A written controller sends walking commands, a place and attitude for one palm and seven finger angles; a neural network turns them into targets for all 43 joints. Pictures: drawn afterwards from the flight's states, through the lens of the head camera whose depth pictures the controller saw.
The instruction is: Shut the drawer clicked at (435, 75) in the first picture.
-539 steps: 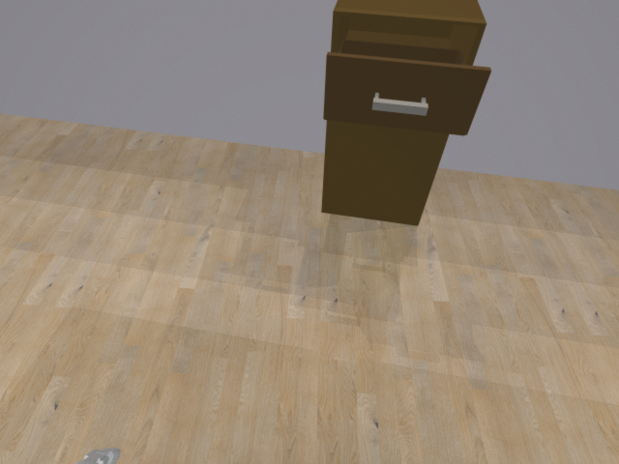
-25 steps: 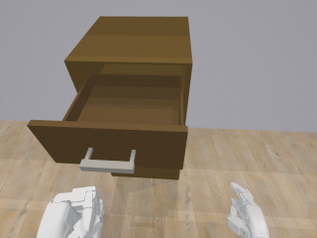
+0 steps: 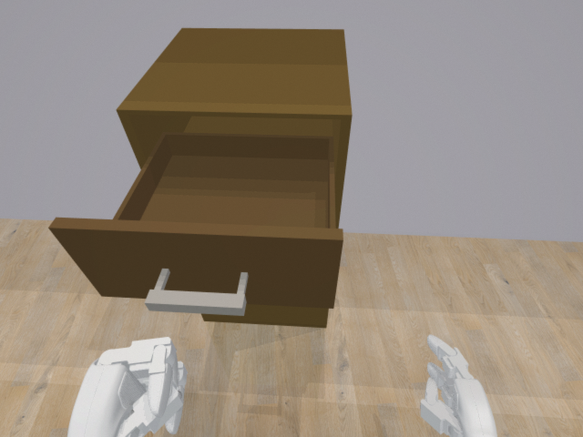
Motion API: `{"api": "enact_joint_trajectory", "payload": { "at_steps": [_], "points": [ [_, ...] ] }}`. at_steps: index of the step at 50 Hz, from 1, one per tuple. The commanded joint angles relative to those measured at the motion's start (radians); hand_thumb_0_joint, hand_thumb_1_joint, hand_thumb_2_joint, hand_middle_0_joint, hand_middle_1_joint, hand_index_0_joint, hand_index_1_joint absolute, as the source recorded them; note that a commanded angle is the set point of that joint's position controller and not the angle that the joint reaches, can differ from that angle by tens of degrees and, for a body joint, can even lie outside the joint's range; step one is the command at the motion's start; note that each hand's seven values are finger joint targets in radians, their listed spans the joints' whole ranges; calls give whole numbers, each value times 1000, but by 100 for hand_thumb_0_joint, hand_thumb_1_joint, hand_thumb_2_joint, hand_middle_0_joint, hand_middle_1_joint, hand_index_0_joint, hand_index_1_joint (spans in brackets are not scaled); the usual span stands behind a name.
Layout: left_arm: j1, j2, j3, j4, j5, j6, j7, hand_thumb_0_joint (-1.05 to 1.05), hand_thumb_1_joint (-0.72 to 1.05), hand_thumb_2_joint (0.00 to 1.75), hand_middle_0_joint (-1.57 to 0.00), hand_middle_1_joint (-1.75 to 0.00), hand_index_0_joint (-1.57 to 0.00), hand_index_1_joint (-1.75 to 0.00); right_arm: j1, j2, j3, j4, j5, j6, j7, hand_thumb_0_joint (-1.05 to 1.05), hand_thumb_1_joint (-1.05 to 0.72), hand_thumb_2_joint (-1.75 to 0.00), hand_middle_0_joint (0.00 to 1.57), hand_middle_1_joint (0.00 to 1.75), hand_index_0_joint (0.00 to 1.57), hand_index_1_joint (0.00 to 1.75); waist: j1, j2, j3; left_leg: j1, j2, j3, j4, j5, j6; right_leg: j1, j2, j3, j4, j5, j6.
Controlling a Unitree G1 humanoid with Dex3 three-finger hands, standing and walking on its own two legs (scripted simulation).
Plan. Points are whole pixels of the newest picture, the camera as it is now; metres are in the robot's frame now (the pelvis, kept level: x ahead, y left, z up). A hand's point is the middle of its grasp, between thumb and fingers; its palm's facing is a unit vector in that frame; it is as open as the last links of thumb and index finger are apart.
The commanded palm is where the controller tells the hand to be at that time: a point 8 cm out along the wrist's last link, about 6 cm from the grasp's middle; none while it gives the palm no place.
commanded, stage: bring the fist close to the handle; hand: left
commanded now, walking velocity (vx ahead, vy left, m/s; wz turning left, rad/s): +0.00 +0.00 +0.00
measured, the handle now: (200, 289) +0.31 +0.17 +0.03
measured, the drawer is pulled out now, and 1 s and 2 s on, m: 0.30 0.30 0.28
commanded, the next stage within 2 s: push the drawer shut in 1.26 s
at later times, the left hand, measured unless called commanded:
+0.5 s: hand (202, 381) +0.18 +0.12 +0.07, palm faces +0.02 -1.00 -0.02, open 3.3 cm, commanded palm +0.14 +0.18 +0.07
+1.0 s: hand (216, 364) +0.21 +0.12 +0.03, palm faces +0.00 -1.00 -0.03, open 3.3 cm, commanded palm +0.18 +0.18 +0.03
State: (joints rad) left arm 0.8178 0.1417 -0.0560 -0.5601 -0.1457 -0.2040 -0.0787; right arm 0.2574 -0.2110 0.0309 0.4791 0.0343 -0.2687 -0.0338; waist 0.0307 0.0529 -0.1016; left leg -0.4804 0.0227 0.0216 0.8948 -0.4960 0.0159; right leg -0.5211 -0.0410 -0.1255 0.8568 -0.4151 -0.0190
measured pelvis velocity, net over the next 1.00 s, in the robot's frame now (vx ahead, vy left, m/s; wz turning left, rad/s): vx -0.01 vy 0.00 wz -0.01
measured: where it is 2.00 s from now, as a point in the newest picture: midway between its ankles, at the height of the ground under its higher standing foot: outside the picture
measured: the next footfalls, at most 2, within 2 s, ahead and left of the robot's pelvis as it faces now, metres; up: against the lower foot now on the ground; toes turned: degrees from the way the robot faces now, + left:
none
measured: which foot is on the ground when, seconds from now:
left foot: down 0.00-1.00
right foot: down 0.00-1.00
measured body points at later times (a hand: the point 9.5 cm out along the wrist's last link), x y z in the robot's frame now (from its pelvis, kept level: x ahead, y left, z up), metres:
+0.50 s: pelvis -0.01 +0.00 -0.02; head +0.03 +0.00 +0.43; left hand +0.17 +0.18 +0.07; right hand +0.18 -0.22 -0.08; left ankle -0.02 +0.11 -0.70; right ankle +0.02 -0.11 -0.70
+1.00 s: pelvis -0.01 +0.00 -0.04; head +0.05 +0.00 +0.41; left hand +0.20 +0.18 +0.03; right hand +0.17 -0.23 -0.11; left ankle -0.02 +0.11 -0.70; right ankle +0.02 -0.11 -0.70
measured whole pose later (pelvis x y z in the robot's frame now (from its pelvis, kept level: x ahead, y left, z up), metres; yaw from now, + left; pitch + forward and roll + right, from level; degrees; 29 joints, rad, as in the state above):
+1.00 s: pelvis -0.01 +0.00 -0.04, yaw -1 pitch +14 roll -1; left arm 0.47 0.13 -0.06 -0.19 -0.11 -0.35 -0.01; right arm 0.25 -0.23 0.02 0.46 0.00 -0.17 -0.01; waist -0.01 0.03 -0.13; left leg -0.79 0.03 0.02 1.11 -0.56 0.02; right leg -0.84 -0.05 -0.12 1.07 -0.48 -0.03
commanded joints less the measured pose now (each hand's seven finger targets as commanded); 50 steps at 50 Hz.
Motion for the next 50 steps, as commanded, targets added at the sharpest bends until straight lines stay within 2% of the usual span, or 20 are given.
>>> {"api": "enact_joint_trajectory", "payload": {
  "at_steps": [1, 3, 6, 8, 12, 14, 20, 27, 29, 32, 33, 34, 36, 39, 41, 43, 46, 47, 49, 50],
  "points": [
    [8, 45, 15, -190, 2, -79, -3, 0, 90, 90, -140, -160, -140, -160, -98, -107, -45, -176, 0, -64, 3, 0, -90, -90, 20, 30, 20, 30, -10, -45, -37, -53, -23, -38, -144, 247, 13, 82, 20, 49, -127, 162, 1],
    [24, 26, -6, -174, 8, -89, 3, 0, 90, 90, -140, -160, -140, -160, -93, -103, -46, -180, -3, -60, 8, 0, -90, -90, 20, 30, 20, 30, -10, -51, -38, -61, -23, -37, -137, 250, 12, 69, 21, 44, -113, 169, 2],
    [-37, 46, 3, -156, 22, -105, 20, 0, 90, 90, -140, -160, -140, -160, -90, -110, -47, -183, -7, -48, 7, 0, -90, -90, 20, 30, 20, 30, -17, -53, -27, -88, -22, -41, -128, 227, 11, 45, 23, 47, -101, 135, 0],
    [-61, 21, -21, -130, 27, -115, 28, 0, 90, 90, -140, -160, -140, -160, -82, -110, -45, -191, -9, -41, 9, 0, -90, -90, 20, 30, 20, 30, -24, -59, -26, -98, -23, -45, -123, 208, 10, 21, 25, 43, -90, 112, 0],
    [-87, 32, 0, -94, 29, -127, 40, 0, 90, 90, -140, -160, -140, -160, -73, -114, -48, -194, -12, -28, 7, 0, -90, -90, 20, 30, 20, 30, -20, -77, -73, -115, -24, -43, -108, 220, 8, 30, 24, 52, -76, 130, -2],
    [-81, 15, -18, -84, 27, -133, 37, 0, 90, 90, -140, -160, -140, -160, -70, -114, -50, -198, -11, -25, 10, 0, -90, -90, 20, 30, 20, 30, -20, -60, -95, -113, -23, -39, -98, 239, 7, 25, 23, 49, -62, 155, -1],
    [-133, 16, -16, -28, 28, -152, 44, 0, 90, 90, -140, -160, -140, -160, -65, -119, -52, -195, -15, -11, 11, 0, -90, -90, 20, 30, 20, 30, -32, -57, -91, -151, -23, -42, -74, 226, 4, -10, 25, 54, -42, 144, -2],
    [-179, 32, 21, 44, 25, -182, 52, 0, 90, 90, -140, -160, -140, -160, -55, -122, -59, -187, -20, 8, 13, 0, -90, -90, 20, 30, 20, 30, -36, -83, -129, -199, -26, -38, -37, 228, 1, -24, 26, 63, -15, 155, -3],
    [-221, 21, 2, 37, 24, -198, 49, 0, 90, 90, -140, -160, -140, -160, -57, -125, -58, -189, -20, 6, 14, 0, -90, -90, 20, 30, 20, 30, -44, -49, -134, -200, -26, -41, -27, 220, 0, -48, 26, 63, -3, 143, -4],
    [-228, 33, 24, 79, 19, -209, 47, 0, 90, 90, -140, -160, -140, -160, -52, -127, -63, -182, -22, 11, 14, 0, -90, -90, 20, 30, 20, 30, -44, -79, -159, -223, -27, -39, -8, 215, 0, -48, 25, 72, 5, 143, -4],
    [-226, 30, 21, 85, 20, -211, 44, 0, 90, 90, -140, -160, -140, -160, -54, -129, -62, -185, -22, 13, 15, 0, -90, -90, 20, 30, 20, 30, -40, -63, -162, -229, -27, -39, -5, 220, 0, -52, 25, 71, 12, 144, -5],
    [-255, 22, 8, 88, 18, -214, 42, 0, 90, 90, -140, -160, -140, -160, -54, -129, -61, -185, -22, 14, 16, 0, -90, -90, 20, 30, 20, 30, -50, -63, -165, -233, -28, -40, 1, 211, 0, -63, 24, 72, 15, 139, -4],
    [-275, 50, 46, 129, 20, -215, 47, 0, 90, 90, -140, -160, -140, -160, -53, -133, -64, -175, -23, 22, 12, 0, -90, -90, 20, 30, 20, 30, -51, -90, -158, -259, -28, -39, 15, 201, 1, -70, 24, 82, 14, 127, -4],
    [-295, 25, 17, 123, 22, -226, 47, 0, 90, 90, -140, -160, -140, -160, -51, -131, -63, -182, -25, 22, 16, 0, -90, -90, 20, 30, 20, 30, -48, -30, -192, -247, -27, -39, 25, 223, -1, -88, 23, 73, 41, 150, -7],
    [-342, 36, 27, 156, 26, -227, 56, 0, 90, 90, -140, -160, -140, -160, -52, -135, -63, -177, -27, 30, 14, 0, -90, -90, 20, 30, 20, 30, -59, -65, -177, -275, -27, -42, 37, 202, 0, -105, 23, 78, 42, 127, -6],
    [-359, 21, 10, 160, 32, -235, 59, 0, 90, 90, -140, -160, -140, -160, -50, -134, -62, -180, -29, 32, 17, 0, -90, -90, 20, 30, 20, 30, -56, -41, -204, -276, -28, -41, 45, 205, -1, -116, 22, 76, 60, 131, -7],
    [-364, 65, 51, 150, 28, -231, 69, 0, 90, 90, -140, -160, -140, -160, -47, -139, -63, -186, -26, 42, 17, 0, -90, -90, 20, 30, 20, 30, -46, -48, -235, -273, -28, -39, 40, 204, 1, -85, 22, 84, 51, 125, -9],
    [-349, 50, 42, 142, 25, -227, 69, 0, 90, 90, -140, -160, -140, -160, -46, -133, -62, -191, -26, 45, 18, 0, -90, -90, 20, 30, 20, 30, -40, -38, -244, -265, -30, -35, 35, 218, 1, -70, 21, 85, 49, 146, -9],
    [-329, 53, 52, 138, 15, -216, 69, 0, 90, 90, -140, -160, -140, -160, -41, -132, -64, -193, -24, 52, 18, 0, -90, -90, 20, 30, 20, 30, -40, -57, -262, -263, -29, -32, 35, 239, 1, -46, 21, 86, 45, 181, -6],
    [-323, 53, 52, 148, 15, -210, 68, 0, 90, 90, -140, -160, -140, -160, -42, -132, -63, -193, -21, 56, 17, 0, -90, -90, 20, 30, 20, 30, -42, -63, -242, -268, -28, -31, 32, 238, 0, -48, 22, 84, 42, 182, -6]
  ]
}}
